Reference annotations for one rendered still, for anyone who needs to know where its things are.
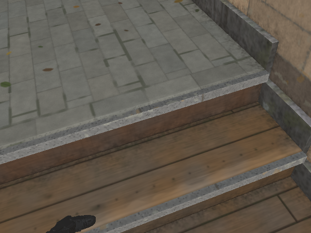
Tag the robot left hand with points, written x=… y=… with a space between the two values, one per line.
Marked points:
x=73 y=224

